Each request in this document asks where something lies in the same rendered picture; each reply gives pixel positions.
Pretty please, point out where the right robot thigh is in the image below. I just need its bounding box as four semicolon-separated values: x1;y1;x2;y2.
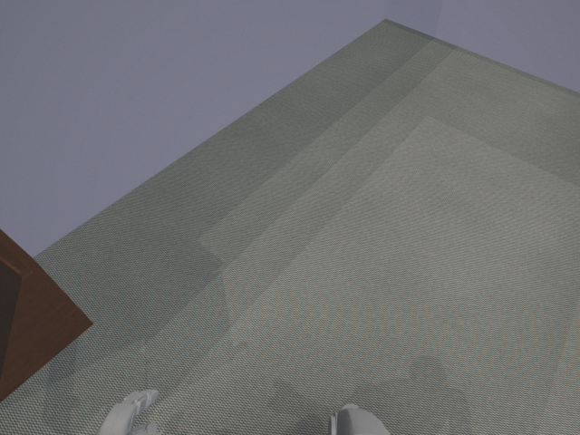
328;408;391;435

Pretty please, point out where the robot left hand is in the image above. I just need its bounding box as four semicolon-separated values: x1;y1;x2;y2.
96;389;161;435

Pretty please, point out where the cupboard door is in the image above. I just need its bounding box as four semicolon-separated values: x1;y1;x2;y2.
0;260;22;379

